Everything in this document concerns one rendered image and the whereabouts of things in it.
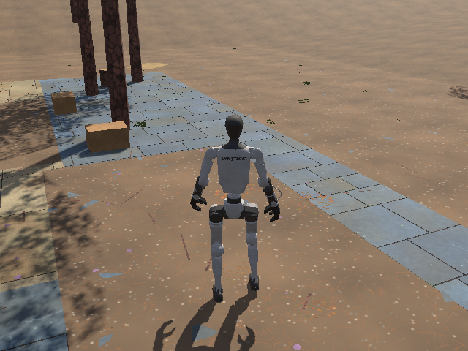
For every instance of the right robot upper arm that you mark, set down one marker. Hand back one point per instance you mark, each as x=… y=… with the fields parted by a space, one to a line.
x=260 y=165

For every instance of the robot right hand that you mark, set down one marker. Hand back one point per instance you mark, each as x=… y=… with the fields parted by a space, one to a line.
x=275 y=211

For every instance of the robot right foot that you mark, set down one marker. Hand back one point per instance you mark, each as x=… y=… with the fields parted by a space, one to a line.
x=254 y=284

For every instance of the right robot shin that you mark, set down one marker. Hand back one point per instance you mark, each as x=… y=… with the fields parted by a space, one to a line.
x=253 y=257

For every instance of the robot right forearm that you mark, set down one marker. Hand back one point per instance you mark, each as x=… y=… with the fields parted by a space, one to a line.
x=270 y=194

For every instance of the robot left hand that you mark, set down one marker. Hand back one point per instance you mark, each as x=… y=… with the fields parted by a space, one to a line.
x=194 y=201

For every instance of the left robot upper arm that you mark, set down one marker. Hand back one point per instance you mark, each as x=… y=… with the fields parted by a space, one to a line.
x=210 y=154

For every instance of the robot left forearm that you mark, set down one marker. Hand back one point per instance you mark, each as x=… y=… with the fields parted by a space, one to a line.
x=198 y=190

